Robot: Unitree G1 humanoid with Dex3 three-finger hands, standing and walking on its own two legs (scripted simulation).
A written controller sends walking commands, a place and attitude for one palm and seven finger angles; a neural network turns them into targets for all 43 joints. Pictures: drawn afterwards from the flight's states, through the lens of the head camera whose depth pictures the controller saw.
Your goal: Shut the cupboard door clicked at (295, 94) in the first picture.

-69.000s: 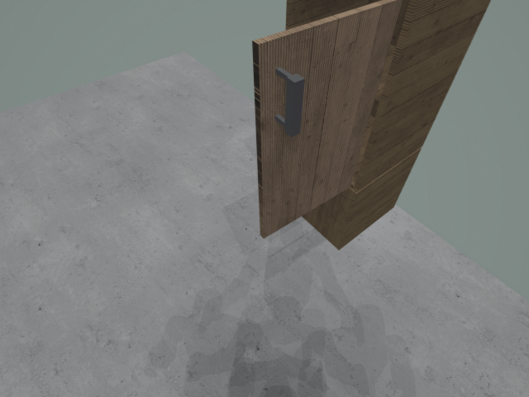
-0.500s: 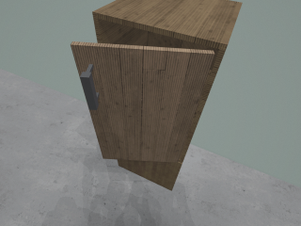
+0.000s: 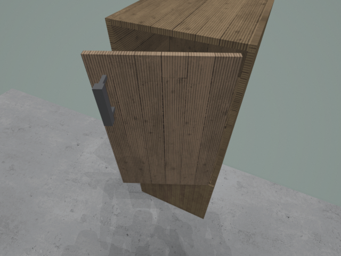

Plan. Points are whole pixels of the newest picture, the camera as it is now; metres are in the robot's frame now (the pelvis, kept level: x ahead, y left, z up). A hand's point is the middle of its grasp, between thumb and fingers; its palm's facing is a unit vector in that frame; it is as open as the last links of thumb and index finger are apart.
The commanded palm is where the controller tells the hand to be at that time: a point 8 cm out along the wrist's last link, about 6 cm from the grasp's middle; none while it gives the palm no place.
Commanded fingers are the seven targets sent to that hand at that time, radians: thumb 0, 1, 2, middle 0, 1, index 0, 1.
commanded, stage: look again from close up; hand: left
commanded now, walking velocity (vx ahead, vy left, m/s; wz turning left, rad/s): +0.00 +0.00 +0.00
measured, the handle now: (106, 100) +0.45 +0.20 +0.14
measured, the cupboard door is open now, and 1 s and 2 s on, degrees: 23 23 23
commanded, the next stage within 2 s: raise the hand and make a fist in 0.24 s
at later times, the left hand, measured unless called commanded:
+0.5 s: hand out of the picture +0.13 +0.20 -0.03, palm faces +0.24 -0.96 -0.15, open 7.2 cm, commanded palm +0.08 +0.23 -0.04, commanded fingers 0.00 0.90 0.90 -0.35 -0.46 -0.35 -0.46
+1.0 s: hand (83, 252) +0.13 +0.17 +0.05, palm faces +0.03 -1.00 -0.05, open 5.0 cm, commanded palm +0.10 +0.24 +0.03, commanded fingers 0.00 0.90 0.90 -0.81 -0.96 -0.81 -0.96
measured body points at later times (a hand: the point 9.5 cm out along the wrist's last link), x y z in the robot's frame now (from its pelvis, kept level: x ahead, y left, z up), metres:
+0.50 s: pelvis -0.03 +0.02 +0.00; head -0.04 +0.02 +0.45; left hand +0.12 +0.25 -0.02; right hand +0.07 -0.23 -0.11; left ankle +0.05 +0.07 -0.73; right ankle -0.02 -0.10 -0.72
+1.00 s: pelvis -0.06 +0.01 -0.07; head -0.06 +0.02 +0.38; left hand +0.12 +0.23 +0.05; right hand +0.17 -0.18 -0.11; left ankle +0.05 +0.07 -0.73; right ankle +0.00 -0.09 -0.73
